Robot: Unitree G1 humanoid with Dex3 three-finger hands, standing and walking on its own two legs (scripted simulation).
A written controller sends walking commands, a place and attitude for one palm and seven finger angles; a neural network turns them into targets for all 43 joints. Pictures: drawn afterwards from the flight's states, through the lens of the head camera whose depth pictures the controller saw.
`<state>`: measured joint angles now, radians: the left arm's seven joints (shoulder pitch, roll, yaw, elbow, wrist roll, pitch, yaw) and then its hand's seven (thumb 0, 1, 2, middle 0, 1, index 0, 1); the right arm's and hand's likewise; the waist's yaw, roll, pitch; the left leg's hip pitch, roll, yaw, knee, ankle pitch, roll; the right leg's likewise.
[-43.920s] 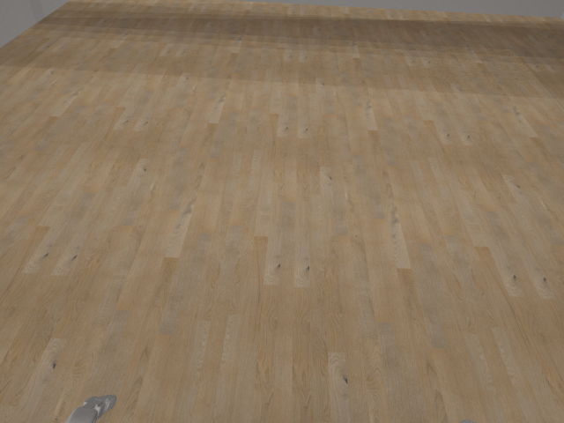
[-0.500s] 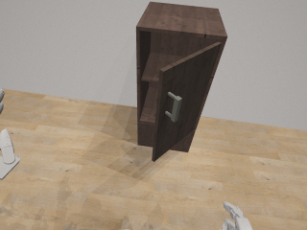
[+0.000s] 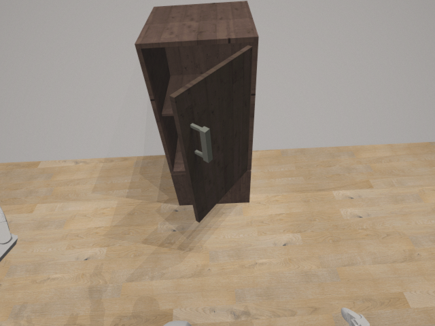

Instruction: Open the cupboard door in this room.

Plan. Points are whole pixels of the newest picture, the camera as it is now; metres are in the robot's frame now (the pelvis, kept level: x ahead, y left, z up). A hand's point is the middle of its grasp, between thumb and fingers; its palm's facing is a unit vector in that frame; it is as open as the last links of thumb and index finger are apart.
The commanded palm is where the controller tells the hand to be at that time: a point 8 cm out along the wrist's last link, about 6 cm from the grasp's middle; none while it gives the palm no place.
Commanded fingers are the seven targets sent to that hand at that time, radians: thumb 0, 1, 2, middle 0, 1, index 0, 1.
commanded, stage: stop stepping back and stand still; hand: left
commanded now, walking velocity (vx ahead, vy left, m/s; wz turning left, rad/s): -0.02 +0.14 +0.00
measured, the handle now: (201, 142) +0.62 +0.09 -0.04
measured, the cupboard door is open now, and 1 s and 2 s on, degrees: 51 51 51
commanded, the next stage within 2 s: let the arm hang, fingers relaxed in 1.04 s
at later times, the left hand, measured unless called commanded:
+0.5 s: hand (29, 228) +0.22 +0.28 +0.16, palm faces +0.38 -0.78 -0.51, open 7.4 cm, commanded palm +0.16 +0.32 +0.18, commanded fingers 0.00 0.90 0.90 -0.20 -0.30 -0.20 -0.30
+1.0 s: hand (3, 239) +0.21 +0.32 +0.15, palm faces +0.37 -0.80 -0.47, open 7.4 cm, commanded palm +0.15 +0.36 +0.18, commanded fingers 0.00 0.90 0.90 -0.20 -0.30 -0.20 -0.30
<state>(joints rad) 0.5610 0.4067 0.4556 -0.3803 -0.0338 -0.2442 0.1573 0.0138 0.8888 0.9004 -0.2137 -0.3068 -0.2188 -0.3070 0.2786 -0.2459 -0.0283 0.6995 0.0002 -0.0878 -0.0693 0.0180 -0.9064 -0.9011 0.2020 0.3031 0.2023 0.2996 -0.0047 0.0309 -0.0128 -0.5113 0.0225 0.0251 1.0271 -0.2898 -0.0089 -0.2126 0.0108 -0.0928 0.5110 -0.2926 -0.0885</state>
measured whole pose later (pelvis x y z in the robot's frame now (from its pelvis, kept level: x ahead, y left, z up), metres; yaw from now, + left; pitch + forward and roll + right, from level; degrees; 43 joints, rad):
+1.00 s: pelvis +0.01 +0.06 +0.01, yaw +0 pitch +0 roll -1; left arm 0.58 0.40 0.38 -0.45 -0.05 -0.16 0.15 0.02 0.89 0.90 -0.21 -0.31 -0.21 -0.31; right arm 0.21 -0.21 0.01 0.62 0.00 -0.09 -0.08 0.02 -0.91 -0.90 0.20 0.30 0.20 0.30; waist 0.00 0.01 0.03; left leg -0.25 -0.01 0.07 0.39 -0.15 0.05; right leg -0.15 0.00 -0.08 0.35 -0.20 -0.01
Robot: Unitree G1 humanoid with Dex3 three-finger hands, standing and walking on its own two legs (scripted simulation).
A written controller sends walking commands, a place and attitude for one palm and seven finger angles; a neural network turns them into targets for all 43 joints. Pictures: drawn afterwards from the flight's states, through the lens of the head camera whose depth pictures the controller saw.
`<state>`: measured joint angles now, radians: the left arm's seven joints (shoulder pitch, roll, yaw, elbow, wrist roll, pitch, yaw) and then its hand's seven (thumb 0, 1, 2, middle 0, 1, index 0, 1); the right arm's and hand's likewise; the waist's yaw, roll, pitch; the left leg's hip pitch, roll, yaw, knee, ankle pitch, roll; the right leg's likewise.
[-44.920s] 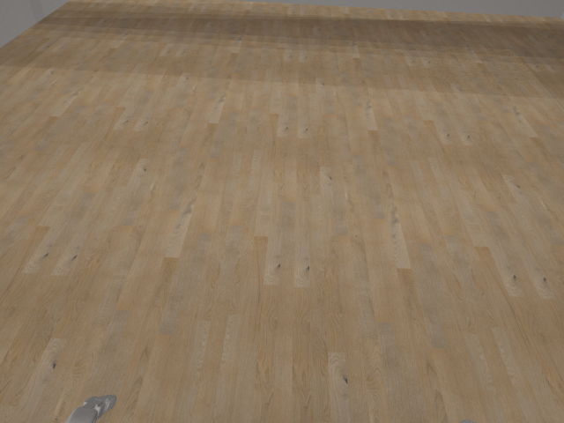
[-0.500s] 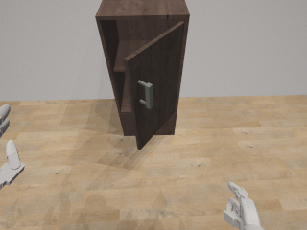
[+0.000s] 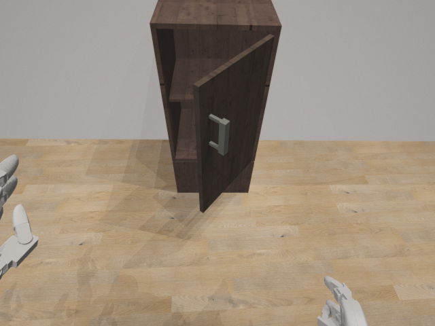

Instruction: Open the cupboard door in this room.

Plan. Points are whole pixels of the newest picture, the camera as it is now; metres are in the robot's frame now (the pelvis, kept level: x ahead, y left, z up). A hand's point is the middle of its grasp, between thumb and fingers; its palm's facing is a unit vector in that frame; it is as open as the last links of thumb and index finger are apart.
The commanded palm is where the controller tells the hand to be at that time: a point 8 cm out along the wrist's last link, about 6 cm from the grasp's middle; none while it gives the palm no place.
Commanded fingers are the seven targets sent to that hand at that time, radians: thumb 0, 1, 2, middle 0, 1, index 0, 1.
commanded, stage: stop stepping back and stand still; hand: left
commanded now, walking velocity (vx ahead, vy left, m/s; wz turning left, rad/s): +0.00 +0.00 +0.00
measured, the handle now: (218, 134) +0.62 +0.04 -0.05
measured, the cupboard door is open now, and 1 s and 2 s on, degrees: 51 51 51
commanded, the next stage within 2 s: let the arm hang, fingers relaxed in 0.04 s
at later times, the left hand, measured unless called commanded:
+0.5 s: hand out of the picture +0.02 +0.15 -0.18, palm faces +0.03 -0.98 -0.17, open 7.0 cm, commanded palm none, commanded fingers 0.00 0.90 0.90 -0.20 -0.30 -0.20 -0.30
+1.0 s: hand out of the picture -0.01 +0.13 -0.18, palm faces +0.06 -0.98 -0.18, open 7.3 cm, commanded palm none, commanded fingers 0.00 0.90 0.90 -0.20 -0.30 -0.20 -0.30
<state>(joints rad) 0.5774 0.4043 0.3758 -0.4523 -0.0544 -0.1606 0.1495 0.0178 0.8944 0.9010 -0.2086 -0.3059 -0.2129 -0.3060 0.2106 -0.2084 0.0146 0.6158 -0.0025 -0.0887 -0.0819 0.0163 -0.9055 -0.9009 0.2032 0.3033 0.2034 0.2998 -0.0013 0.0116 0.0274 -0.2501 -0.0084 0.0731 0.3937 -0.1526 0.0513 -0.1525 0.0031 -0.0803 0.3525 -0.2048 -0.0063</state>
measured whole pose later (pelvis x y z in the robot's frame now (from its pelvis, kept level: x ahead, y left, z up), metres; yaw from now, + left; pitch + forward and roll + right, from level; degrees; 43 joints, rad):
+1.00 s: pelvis +0.00 -0.03 +0.00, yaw +1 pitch -2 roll +0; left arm 0.30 0.12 0.00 1.14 0.01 0.00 0.03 0.01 0.91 0.90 -0.20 -0.30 -0.20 -0.30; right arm 0.32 -0.10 0.02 1.14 -0.02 0.02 -0.04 0.01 -0.91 -0.90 0.20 0.30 0.20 0.30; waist -0.01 0.03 0.04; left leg -0.23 0.01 0.04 0.43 -0.18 0.01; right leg -0.14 0.02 -0.11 0.43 -0.27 -0.06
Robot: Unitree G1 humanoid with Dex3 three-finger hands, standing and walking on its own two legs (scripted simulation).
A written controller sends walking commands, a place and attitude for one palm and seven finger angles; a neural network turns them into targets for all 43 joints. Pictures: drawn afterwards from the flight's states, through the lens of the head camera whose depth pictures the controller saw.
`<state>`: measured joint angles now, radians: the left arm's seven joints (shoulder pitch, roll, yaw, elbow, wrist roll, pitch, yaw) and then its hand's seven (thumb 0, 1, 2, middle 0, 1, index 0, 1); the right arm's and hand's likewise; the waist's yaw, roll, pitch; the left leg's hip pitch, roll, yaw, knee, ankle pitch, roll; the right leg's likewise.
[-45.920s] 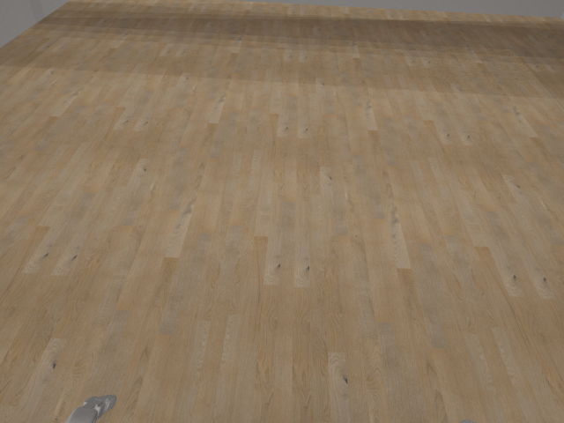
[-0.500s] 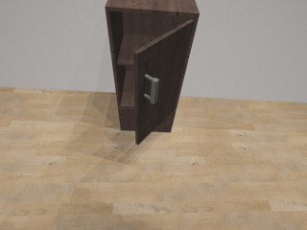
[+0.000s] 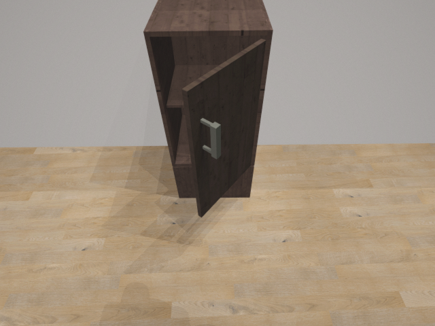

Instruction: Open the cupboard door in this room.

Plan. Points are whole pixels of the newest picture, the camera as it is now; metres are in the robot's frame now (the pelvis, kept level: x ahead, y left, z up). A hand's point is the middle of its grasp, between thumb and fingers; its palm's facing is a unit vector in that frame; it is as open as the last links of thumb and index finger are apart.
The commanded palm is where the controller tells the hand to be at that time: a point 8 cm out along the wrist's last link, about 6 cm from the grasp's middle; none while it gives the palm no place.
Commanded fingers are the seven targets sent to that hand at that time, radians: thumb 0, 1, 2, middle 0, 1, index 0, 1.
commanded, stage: let the arm hang, fingers relaxed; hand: left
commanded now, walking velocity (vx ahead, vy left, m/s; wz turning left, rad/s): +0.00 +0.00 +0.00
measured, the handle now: (210, 138) +0.61 +0.06 -0.05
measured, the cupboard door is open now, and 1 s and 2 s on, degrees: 51 51 51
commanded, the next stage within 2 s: look to check the result in 0.24 s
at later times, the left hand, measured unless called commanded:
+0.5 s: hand out of the picture +0.00 +0.15 -0.17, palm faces +0.04 -0.98 -0.18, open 7.3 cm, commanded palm none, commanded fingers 0.00 0.90 0.90 -0.20 -0.30 -0.20 -0.30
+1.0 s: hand out of the picture +0.04 +0.15 -0.17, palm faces +0.03 -0.98 -0.19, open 7.3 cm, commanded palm none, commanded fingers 0.00 0.90 0.90 -0.20 -0.30 -0.20 -0.30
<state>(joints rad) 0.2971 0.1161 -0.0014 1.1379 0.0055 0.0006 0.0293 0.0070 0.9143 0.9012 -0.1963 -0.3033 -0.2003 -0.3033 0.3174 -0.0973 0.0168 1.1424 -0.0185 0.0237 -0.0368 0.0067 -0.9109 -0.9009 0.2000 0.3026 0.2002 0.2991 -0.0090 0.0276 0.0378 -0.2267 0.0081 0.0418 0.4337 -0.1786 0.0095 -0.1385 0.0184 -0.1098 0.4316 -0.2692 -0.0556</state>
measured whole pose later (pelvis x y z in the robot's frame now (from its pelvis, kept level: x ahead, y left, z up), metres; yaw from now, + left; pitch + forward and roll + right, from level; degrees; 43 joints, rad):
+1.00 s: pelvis +0.05 -0.01 +0.00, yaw -1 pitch +0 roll +1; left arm 0.29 0.12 0.01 1.13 0.01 -0.01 0.03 0.01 0.91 0.90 -0.20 -0.30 -0.20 -0.30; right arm 0.27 -0.13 0.01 1.15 -0.02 0.01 -0.06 0.01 -0.92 -0.90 0.20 0.30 0.20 0.30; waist 0.00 0.01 0.05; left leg -0.16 0.02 0.05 0.41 -0.23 -0.01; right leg -0.07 0.03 -0.09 0.38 -0.31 -0.06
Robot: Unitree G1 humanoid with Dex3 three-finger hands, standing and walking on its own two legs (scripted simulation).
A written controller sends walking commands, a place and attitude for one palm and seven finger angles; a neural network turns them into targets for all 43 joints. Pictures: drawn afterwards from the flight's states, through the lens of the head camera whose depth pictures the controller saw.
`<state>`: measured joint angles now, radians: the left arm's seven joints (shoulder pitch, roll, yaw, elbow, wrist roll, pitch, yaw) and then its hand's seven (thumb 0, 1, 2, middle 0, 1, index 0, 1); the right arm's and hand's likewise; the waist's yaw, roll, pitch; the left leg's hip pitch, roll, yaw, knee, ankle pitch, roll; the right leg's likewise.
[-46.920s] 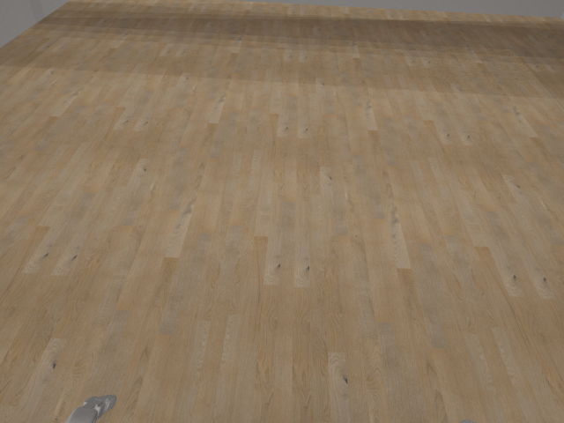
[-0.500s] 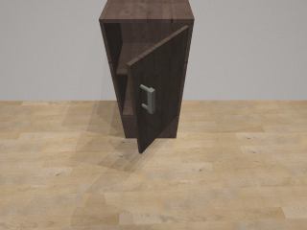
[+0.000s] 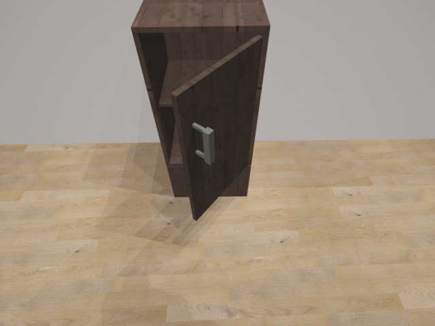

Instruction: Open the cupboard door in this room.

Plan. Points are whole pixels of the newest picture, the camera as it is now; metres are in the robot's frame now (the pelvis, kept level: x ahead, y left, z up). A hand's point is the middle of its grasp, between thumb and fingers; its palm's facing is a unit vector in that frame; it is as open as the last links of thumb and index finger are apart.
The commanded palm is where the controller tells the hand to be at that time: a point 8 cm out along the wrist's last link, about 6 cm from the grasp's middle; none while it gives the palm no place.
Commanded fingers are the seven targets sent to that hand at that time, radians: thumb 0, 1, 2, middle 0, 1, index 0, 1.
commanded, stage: walk to a spot facing it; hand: left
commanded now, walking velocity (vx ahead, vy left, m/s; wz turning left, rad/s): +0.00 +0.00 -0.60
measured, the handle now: (203, 143) +0.57 +0.08 -0.05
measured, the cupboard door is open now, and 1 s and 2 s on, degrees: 51 51 51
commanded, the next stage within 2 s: none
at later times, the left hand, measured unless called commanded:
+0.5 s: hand out of the picture +0.10 +0.20 -0.17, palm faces -0.15 -0.96 -0.24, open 7.3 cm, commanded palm none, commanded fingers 0.00 0.90 0.90 -0.20 -0.30 -0.20 -0.30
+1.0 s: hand out of the picture +0.13 +0.11 -0.18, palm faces -0.43 -0.88 -0.21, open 7.3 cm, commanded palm none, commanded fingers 0.00 0.90 0.90 -0.20 -0.30 -0.20 -0.30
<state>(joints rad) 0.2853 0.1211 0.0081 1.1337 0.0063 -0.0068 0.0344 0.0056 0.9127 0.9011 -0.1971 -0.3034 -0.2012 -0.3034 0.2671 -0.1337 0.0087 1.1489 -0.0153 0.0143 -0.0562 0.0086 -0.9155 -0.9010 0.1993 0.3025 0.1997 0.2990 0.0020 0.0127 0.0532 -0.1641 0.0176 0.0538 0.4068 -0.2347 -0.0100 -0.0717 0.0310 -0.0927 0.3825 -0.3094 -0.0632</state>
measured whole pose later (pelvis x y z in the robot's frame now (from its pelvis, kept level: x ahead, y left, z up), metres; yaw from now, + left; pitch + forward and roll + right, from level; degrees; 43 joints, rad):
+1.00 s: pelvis +0.00 -0.03 -0.01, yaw -30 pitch +1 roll +0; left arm 0.22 0.20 0.07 0.94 0.03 0.04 0.00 0.01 0.91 0.90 -0.20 -0.30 -0.21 -0.30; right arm 0.06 -0.21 -0.06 0.86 0.00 0.04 -0.04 0.01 -0.91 -0.90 0.20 0.30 0.20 0.30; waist 0.04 -0.02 0.10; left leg -0.40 0.02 0.01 0.77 -0.40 -0.06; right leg -0.29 0.07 0.12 0.54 -0.27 -0.02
